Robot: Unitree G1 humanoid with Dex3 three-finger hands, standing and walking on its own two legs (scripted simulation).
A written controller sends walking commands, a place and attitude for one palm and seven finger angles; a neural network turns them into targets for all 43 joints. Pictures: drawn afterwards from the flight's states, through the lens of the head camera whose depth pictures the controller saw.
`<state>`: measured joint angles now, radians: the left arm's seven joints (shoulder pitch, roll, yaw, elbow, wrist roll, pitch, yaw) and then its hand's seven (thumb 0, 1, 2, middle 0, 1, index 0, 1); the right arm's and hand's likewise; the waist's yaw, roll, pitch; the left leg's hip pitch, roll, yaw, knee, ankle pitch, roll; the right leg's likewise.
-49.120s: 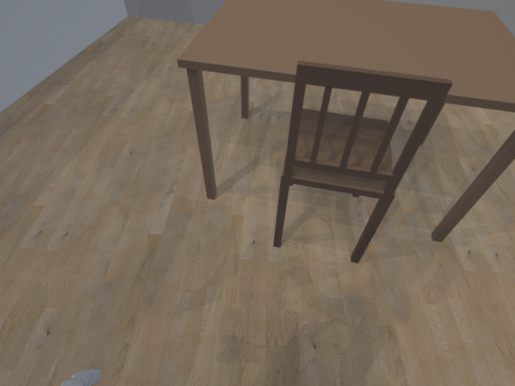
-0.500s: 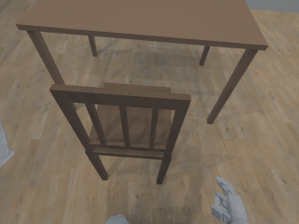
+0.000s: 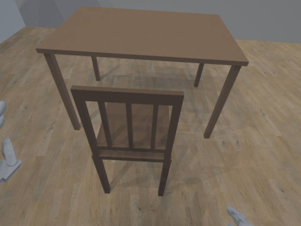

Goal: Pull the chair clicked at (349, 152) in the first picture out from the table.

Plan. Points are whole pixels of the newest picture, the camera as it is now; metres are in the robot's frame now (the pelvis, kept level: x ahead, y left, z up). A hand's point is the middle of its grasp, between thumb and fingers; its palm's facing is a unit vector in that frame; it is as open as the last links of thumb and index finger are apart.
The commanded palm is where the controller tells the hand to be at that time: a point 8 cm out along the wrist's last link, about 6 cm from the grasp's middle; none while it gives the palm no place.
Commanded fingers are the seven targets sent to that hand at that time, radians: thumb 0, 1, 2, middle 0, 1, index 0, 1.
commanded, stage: stop stepping back and stand still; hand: left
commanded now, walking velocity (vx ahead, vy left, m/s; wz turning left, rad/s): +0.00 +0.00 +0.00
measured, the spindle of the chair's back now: (130, 126) +0.50 +0.10 -0.08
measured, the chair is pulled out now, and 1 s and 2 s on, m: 0.30 0.30 0.30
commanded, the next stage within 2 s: let the arm hang, fingers relaxed in 0.32 s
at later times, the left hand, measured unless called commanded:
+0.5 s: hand (39, 179) +0.20 +0.27 +0.07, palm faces +0.29 -0.83 -0.48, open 7.4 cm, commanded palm none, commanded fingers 0.00 0.90 0.90 -0.20 -0.30 -0.20 -0.30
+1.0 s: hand out of the picture -0.04 +0.19 -0.16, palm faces -0.01 -0.98 -0.20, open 7.3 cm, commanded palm none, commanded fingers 0.00 0.90 0.90 -0.20 -0.30 -0.20 -0.30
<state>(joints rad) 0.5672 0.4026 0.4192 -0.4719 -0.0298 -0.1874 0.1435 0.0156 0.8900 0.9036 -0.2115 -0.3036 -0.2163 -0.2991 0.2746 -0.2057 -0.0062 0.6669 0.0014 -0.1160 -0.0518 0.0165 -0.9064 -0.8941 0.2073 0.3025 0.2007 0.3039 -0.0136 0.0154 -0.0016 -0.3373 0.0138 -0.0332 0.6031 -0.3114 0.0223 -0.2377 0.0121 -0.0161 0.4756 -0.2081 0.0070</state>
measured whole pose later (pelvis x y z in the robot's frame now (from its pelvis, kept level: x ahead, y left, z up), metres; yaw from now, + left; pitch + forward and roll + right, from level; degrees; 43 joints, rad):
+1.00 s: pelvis +0.03 +0.01 +0.01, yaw +0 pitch -1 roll -1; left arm 0.40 0.17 -0.03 1.13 0.01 0.02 0.04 0.01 0.93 0.90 -0.20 -0.30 -0.20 -0.30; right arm 0.35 -0.13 -0.01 1.10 -0.01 0.00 -0.02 0.01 -0.91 -0.89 0.20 0.30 0.20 0.30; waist 0.00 0.01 0.06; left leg -0.25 -0.02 0.00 0.46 -0.19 0.03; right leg -0.18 -0.03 0.01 0.40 -0.21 0.04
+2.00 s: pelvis +0.04 +0.00 +0.01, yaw -1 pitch -1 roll -1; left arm 0.33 0.10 -0.03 1.11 0.01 0.00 0.04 0.01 0.91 0.90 -0.20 -0.30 -0.20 -0.30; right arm 0.33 -0.10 -0.02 1.13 -0.01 -0.01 -0.03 0.01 -0.91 -0.89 0.20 0.30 0.20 0.30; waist -0.01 0.01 0.03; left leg -0.23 0.01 0.00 0.46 -0.21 0.01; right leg -0.18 -0.01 0.01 0.41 -0.22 0.02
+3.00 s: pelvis +0.07 +0.01 +0.00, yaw -1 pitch +0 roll +0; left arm 0.29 0.18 -0.01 1.04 0.02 -0.01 0.04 0.01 0.91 0.90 -0.20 -0.30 -0.20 -0.30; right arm 0.25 -0.18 0.00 1.04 -0.01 -0.03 -0.01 0.01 -0.92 -0.89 0.20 0.30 0.20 0.30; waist 0.00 -0.01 0.01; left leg -0.23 -0.03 0.01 0.53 -0.29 0.03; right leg -0.18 -0.04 0.02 0.50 -0.32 0.04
